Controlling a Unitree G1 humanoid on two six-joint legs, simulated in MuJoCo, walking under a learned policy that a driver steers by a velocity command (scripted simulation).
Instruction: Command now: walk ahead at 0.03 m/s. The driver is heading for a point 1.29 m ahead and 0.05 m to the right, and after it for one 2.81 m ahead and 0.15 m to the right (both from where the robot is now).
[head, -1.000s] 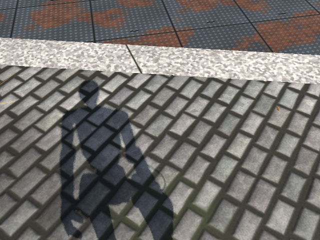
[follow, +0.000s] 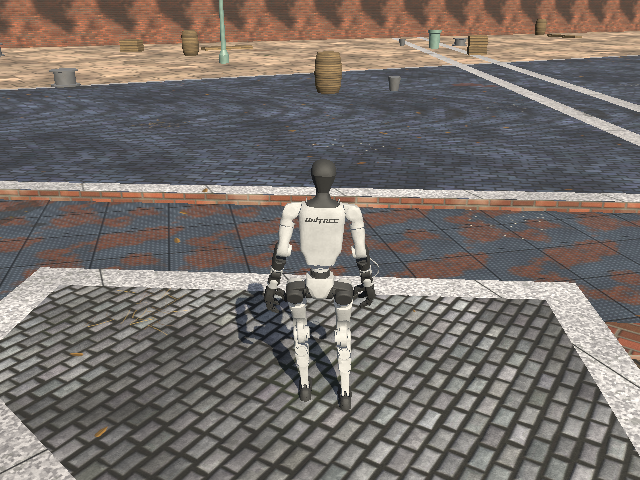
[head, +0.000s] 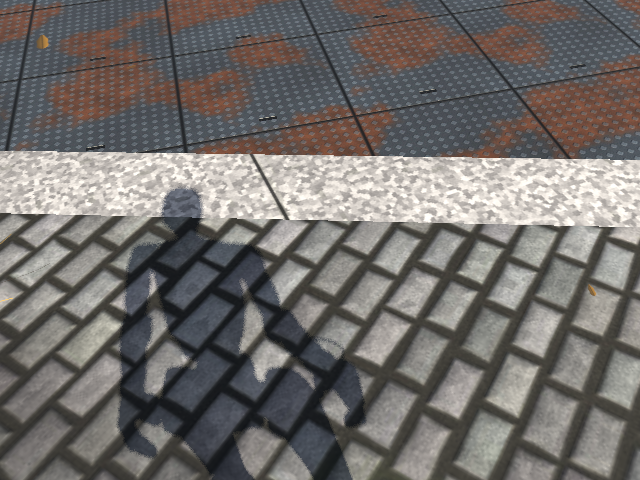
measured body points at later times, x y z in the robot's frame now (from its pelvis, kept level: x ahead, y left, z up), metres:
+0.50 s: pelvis +0.07 -0.01 +0.01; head +0.08 -0.01 +0.46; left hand +0.03 +0.23 -0.14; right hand +0.14 -0.26 -0.13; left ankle +0.09 +0.08 -0.72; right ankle +0.02 -0.13 -0.73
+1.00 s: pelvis +0.36 +0.10 +0.00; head +0.36 +0.10 +0.45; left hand +0.55 +0.33 -0.09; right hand +0.28 -0.13 -0.14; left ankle +0.24 +0.18 -0.73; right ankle +0.54 -0.07 -0.63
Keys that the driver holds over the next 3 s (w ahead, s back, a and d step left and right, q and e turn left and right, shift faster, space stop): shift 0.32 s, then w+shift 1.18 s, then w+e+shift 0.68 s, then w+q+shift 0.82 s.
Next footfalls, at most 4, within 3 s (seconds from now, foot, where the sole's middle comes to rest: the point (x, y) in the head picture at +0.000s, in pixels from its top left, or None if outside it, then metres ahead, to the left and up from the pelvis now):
0.72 left None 0.28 0.18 -0.77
1.20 right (348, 366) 0.80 -0.01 -0.77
1.70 left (247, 231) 1.24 0.27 -0.77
2.16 right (355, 165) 1.52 -0.05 -0.77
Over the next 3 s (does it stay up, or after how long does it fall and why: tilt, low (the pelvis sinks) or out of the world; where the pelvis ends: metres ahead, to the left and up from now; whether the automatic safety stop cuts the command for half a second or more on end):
stays up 2.12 -0.18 -0.14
